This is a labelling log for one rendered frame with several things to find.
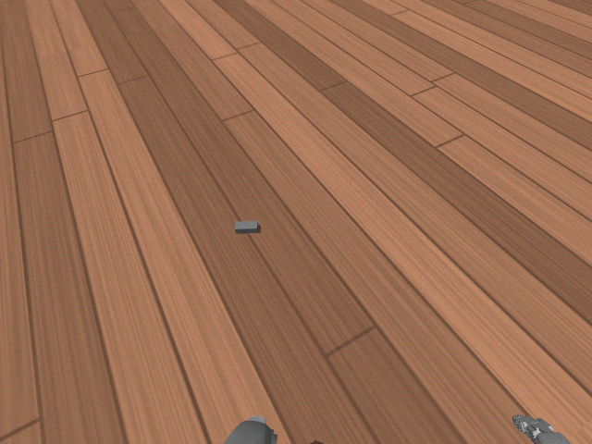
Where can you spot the right robot hand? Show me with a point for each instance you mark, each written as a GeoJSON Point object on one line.
{"type": "Point", "coordinates": [538, 430]}

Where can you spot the small box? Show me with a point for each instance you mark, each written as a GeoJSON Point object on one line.
{"type": "Point", "coordinates": [246, 227]}

